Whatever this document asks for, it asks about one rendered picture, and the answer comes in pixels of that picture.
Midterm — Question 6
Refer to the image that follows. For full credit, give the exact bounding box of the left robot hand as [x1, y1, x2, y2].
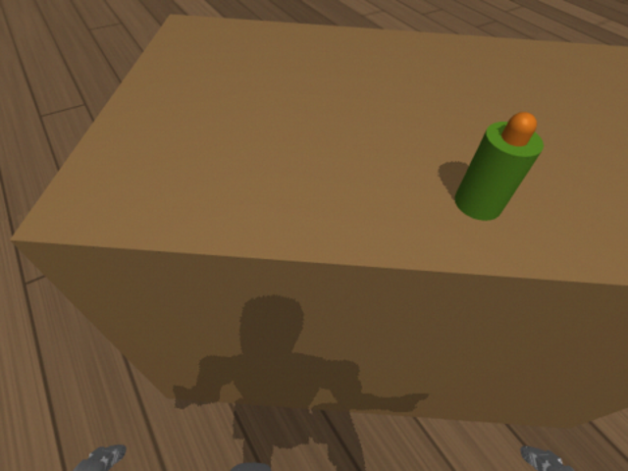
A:
[73, 445, 127, 471]

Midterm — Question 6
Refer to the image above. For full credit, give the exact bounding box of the bottle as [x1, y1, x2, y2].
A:
[454, 112, 544, 221]

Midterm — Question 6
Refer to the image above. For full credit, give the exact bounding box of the right robot hand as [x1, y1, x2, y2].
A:
[520, 445, 575, 471]

